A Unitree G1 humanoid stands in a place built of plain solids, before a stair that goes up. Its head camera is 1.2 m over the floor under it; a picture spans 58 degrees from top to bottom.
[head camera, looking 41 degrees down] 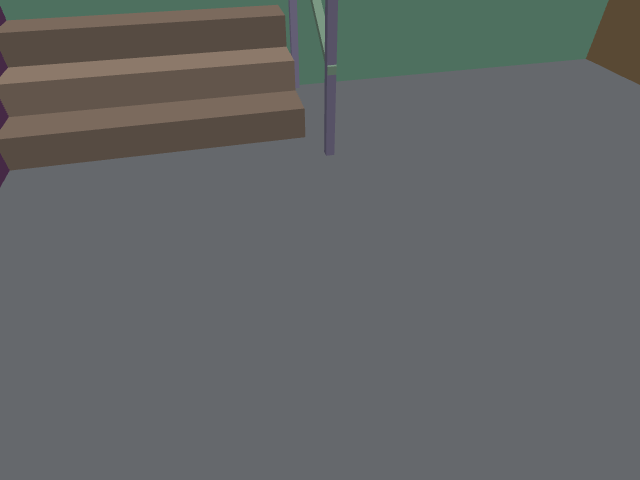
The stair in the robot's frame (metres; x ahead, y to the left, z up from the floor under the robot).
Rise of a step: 0.18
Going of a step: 0.26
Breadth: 1.57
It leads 13 degrees to the left of straight ahead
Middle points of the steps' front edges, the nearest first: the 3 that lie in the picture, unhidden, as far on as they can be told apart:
2.11 0.85 0.18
2.36 0.91 0.35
2.61 0.97 0.53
